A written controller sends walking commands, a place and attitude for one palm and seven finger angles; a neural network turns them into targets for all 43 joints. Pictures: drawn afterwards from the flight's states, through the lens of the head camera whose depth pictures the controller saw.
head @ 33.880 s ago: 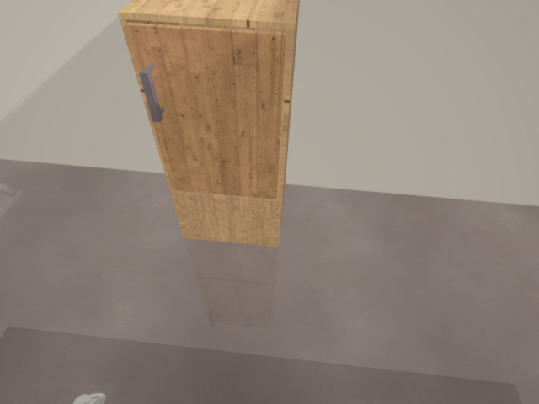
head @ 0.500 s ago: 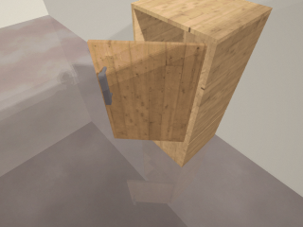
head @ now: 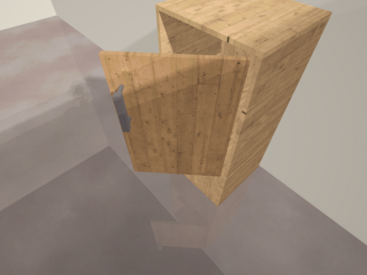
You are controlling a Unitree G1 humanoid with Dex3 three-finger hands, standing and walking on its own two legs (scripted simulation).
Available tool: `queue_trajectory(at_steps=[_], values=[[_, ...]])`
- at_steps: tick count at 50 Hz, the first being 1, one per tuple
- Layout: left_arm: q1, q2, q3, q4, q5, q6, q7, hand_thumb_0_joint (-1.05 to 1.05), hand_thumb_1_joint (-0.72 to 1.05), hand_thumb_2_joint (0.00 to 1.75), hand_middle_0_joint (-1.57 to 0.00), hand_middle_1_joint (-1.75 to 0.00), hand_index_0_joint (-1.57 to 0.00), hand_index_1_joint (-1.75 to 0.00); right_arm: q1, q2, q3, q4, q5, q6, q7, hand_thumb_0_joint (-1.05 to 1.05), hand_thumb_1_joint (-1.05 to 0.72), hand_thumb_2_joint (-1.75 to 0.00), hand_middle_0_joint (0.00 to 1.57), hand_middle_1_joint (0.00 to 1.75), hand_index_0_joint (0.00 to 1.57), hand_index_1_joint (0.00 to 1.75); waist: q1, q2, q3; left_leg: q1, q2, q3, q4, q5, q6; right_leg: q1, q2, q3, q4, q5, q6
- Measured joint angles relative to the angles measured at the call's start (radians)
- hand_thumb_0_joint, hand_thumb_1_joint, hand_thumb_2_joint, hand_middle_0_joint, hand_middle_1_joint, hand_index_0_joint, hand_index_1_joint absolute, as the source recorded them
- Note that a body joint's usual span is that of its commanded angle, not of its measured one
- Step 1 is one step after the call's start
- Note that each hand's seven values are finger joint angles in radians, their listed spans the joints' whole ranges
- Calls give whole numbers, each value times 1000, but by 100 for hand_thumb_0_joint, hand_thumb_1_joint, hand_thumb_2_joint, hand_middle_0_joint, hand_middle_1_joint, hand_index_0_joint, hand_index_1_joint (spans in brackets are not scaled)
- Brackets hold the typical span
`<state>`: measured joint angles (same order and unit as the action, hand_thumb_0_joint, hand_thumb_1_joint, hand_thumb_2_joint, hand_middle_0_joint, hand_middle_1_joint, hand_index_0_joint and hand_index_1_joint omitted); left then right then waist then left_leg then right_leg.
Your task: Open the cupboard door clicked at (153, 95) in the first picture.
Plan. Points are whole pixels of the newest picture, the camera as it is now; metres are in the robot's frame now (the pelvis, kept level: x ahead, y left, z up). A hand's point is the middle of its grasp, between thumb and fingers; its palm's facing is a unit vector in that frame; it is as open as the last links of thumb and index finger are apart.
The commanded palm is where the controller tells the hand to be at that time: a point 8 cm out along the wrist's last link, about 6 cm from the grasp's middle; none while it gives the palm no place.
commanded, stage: raise the hand with hooked fingers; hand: left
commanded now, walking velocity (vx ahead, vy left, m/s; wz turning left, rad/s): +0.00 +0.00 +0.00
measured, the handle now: (124, 108) +0.58 +0.23 +0.00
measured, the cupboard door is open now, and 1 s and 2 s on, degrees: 43 43 43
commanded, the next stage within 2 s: none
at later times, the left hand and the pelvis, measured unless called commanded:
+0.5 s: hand out of the picture +0.12 +0.20 -0.06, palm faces +0.02 -1.00 +0.01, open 8.7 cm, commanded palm +0.12 +0.26 -0.05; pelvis -0.06 -0.01 -0.08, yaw +4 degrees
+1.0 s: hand (64, 256) +0.16 +0.26 -0.03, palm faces -0.02 -1.00 -0.05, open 11.7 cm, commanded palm +0.14 +0.31 -0.02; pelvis -0.08 +0.03 -0.07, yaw +3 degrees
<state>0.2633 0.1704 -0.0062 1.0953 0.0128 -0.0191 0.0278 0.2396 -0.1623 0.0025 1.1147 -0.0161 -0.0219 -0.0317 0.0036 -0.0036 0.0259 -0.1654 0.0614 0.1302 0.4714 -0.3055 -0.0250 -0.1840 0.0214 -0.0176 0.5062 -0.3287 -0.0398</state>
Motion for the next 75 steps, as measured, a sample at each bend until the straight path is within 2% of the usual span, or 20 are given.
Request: queue_trajectory(at_steps=[4, 5, 6, 8, 10, 13, 17, 18, 20, 23, 26, 30, 35, 38, 40, 48, 54, 62, 69, 75], values=[[-2, -2, 1, 0, 1, -5, 8, 0, 91, 90, -20, -30, -20, -30, -14, -6, -3, -10, 3, 5, 1, 1, -91, -90, 20, 30, 20, 29, 0, 6, -3, -15, 11, -3, 26, -6, -2, 5, 8, -5, -11, 2, 0], [46, -1, 11, -155, -43, 55, 14, 1, 92, 90, -20, -30, -20, -30, -1, -11, 2, -53, 17, -4, -3, 1, -91, -90, 20, 30, 20, 29, 0, 8, 0, -25, 11, -18, 40, -12, 6, 0, 11, -6, -9, 3, 1], [106, 3, 24, -342, -70, 66, 23, 2, 92, 90, -20, -30, -20, -31, 24, -16, 4, -99, 24, -47, -18, 1, -91, -90, 20, 30, 20, 29, 7, 6, -3, -21, 6, -28, 27, -17, 3, -9, 9, -6, 3, -1, 0], [183, 10, 30, -640, -119, 22, 54, 2, 92, 89, -20, -31, -20, -31, 56, -24, -8, -171, 43, -142, -42, 1, -91, -90, 20, 30, 20, 29, 0, 2, -25, -36, -17, -44, 24, -12, -4, -31, -13, -19, 37, -21, 1], [173, -2, 49, -814, -152, -41, 42, 2, 90, 89, -20, -32, -20, -32, 55, -43, -26, -239, 41, -201, -46, 1, -91, -90, 20, 30, 20, 29, -19, 18, -49, -92, -30, -75, 69, -14, 2, -68, -29, -49, 72, -38, 5], [95, -20, 104, -893, -187, -214, -58, 2, 86, 87, -20, -35, -20, -35, 10, -69, -48, -330, 24, -235, -29, 1, -91, -90, 20, 30, 20, 29, -26, 23, -105, -226, -35, -90, 174, -39, 5, -196, -40, -62, 174, -67, 6], [29, -11, 147, -866, -231, -467, -286, 1, 78, 84, -21, -39, -20, -39, -70, -93, -68, -451, 18, -249, 8, 1, -91, -90, 20, 30, 20, 29, -10, -13, -153, -427, -29, -86, 358, -96, -2, -408, -43, -49, 372, -126, -4], [24, -2, 153, -853, -237, -510, -347, 1, 76, 83, -21, -40, -21, -41, -87, -101, -72, -482, 20, -250, 16, 1, -91, -90, 20, 30, 20, 29, -5, -20, -157, -473, -27, -86, 408, -113, -4, -454, -43, -48, 421, -142, -7], [29, 16, 163, -838, -256, -540, -438, 0, 71, 81, -21, -43, -21, -44, -111, -118, -78, -543, 28, -244, 21, 1, -91, -90, 20, 30, 20, 29, 7, -29, -163, -554, -24, -92, 497, -138, -10, -533, -42, -48, 508, -169, -12], [56, 33, 180, -844, -295, -507, -482, 1, 64, 78, -22, -47, -22, -48, -122, -131, -79, -611, 39, -233, 10, 1, -91, -90, 20, 30, 20, 29, 23, -31, -166, -642, -19, -107, 605, -175, -7, -609, -41, -60, 601, -201, -14], [79, 43, 197, -890, -312, -482, -456, 1, 56, 75, -23, -52, -23, -52, -112, -126, -64, -636, 43, -231, -5, 1, -91, -90, 20, 30, 20, 29, 37, -20, -159, -697, -11, -133, 680, -197, -6, -644, -35, -84, 649, -214, -19], [48, 74, 193, -966, -305, -469, -431, 1, 47, 72, -23, -58, -23, -58, -82, -98, -17, -611, 43, -233, -20, 1, -91, -90, 20, 30, 20, 29, 44, 1, -145, -740, -4, -165, 732, -204, -2, -663, -27, -114, 668, -212, -19], [-46, 118, 196, -965, -307, -374, -454, 1, 35, 67, -24, -65, -24, -66, -32, -48, 42, -556, 48, -213, -27, 1, -90, -90, 20, 30, 20, 30, 18, 25, -132, -746, -2, -172, 717, -183, 5, -659, -24, -119, 636, -181, -11], [-66, 133, 222, -943, -320, -310, -454, 1, 28, 64, -25, -70, -24, -70, 10, -31, 56, -542, 48, -200, -28, 2, -90, -90, 20, 30, 20, 30, -6, 34, -129, -725, -2, -157, 680, -165, 14, -643, -22, -106, 596, -156, -2], [-62, 138, 241, -936, -327, -293, -444, 1, 24, 62, -25, -73, -25, -73, 39, -32, 56, -538, 46, -200, -27, 2, -90, -90, 21, 30, 20, 30, -19, 38, -130, -710, -3, -145, 654, -155, 21, -632, -23, -95, 571, -142, 5], [-55, 144, 272, -914, -336, -342, -437, 1, 5, 54, -26, -85, -26, -85, 92, -94, 25, -531, 46, -218, -30, 2, -90, -90, 21, 30, 20, 30, -29, 31, -131, -684, -18, -116, 611, -143, 45, -613, -37, -68, 531, -124, 29], [-73, 158, 281, -911, -335, -333, -454, 0, -9, 48, -27, -94, -27, -94, 63, -124, 9, -551, 49, -228, -34, 2, -90, -90, 20, 30, 20, 30, -25, 17, -122, -666, -23, -113, 603, -148, 55, -591, -41, -64, 514, -124, 39], [-106, 184, 306, -912, -336, -303, -468, 0, -28, 40, -29, -106, -28, -106, 14, -113, 27, -594, 48, -226, -27, 2, -90, -90, 20, 30, 20, 30, -11, 12, -123, -630, -25, -122, 579, -151, 56, -544, -40, -74, 475, -121, 42], [-158, 213, 339, -867, -349, -269, -516, -1, -42, 34, -30, -115, -29, -115, 0, -97, 53, -608, 46, -211, -23, 1, -90, -90, 20, 30, 20, 30, 6, 21, -124, -606, -24, -129, 560, -152, 52, -515, -37, -80, 450, -120, 41], [-213, 239, 378, -806, -364, -252, -562, -1, -47, 31, -30, -118, -30, -119, 8, -97, 63, -595, 46, -198, -26, 1, -90, -90, 21, 30, 20, 30, 9, 28, -122, -595, -21, -132, 547, -149, 47, -505, -33, -83, 439, -119, 36]])
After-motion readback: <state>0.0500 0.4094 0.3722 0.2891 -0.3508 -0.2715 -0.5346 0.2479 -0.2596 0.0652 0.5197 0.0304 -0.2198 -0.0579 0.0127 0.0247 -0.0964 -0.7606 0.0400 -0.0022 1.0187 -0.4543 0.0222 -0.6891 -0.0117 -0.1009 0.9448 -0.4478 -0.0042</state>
